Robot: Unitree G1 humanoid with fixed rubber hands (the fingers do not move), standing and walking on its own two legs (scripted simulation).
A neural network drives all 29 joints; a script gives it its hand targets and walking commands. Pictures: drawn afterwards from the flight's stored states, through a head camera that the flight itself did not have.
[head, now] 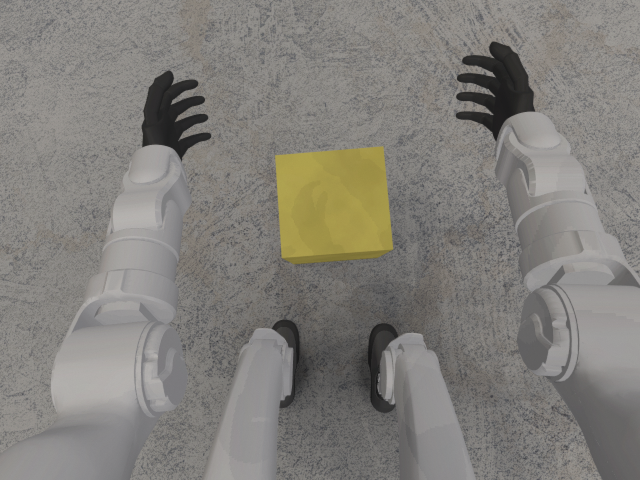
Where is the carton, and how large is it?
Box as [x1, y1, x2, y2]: [275, 146, 392, 263]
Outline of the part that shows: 382,146 275,155 281,254 283,258 292,263 377,257 392,249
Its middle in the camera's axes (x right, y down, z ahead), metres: +0.03 -0.06 +0.86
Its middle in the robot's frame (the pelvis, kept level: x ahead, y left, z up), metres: +0.49 +0.02 -0.51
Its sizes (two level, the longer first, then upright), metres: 0.210 0.200 0.250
